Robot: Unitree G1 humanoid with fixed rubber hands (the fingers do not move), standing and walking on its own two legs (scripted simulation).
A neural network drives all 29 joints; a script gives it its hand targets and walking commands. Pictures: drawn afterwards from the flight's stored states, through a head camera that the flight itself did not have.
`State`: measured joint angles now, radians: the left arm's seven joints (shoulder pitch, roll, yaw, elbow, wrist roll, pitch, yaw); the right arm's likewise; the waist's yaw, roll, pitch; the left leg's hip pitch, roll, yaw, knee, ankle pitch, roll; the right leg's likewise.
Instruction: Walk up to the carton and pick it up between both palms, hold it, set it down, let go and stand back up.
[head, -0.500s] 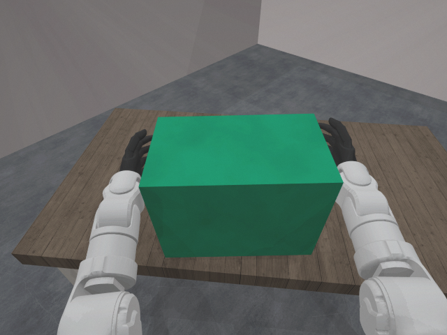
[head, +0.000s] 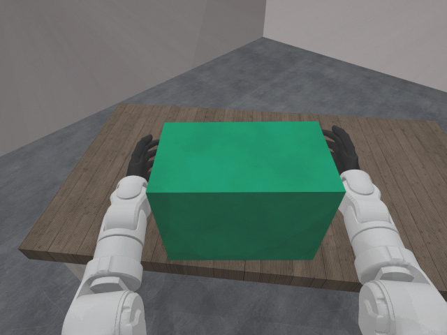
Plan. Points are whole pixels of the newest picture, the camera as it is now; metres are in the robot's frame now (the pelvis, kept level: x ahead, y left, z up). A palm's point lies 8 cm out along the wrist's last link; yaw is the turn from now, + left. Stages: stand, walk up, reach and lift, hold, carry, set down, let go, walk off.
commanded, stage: set down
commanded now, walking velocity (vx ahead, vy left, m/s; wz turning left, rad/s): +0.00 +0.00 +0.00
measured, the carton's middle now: (240, 193) +0.38 +0.02 +0.07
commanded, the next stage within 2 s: none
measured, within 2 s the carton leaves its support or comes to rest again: neither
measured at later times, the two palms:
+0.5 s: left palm (140, 177) +0.37 +0.21 +0.11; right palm (346, 170) +0.41 -0.17 +0.12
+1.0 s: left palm (141, 177) +0.38 +0.21 +0.10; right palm (345, 172) +0.41 -0.17 +0.12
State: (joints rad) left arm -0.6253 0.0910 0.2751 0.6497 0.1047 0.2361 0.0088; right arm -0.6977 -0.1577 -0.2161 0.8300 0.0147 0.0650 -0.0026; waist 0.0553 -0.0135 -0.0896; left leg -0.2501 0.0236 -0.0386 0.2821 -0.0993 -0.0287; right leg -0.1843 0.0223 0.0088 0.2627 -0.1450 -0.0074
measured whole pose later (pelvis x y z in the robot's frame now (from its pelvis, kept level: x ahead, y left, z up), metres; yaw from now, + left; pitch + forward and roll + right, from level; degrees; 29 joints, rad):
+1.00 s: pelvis +0.00 +0.00 +0.00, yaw -1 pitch +2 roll +0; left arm -0.63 0.01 0.43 0.62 0.24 0.14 -0.07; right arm -0.69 -0.08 -0.42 0.82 -0.17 -0.06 0.09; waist 0.06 -0.04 -0.02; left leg -0.19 0.03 0.01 0.26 -0.10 -0.02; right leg -0.15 0.01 0.00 0.28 -0.16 0.00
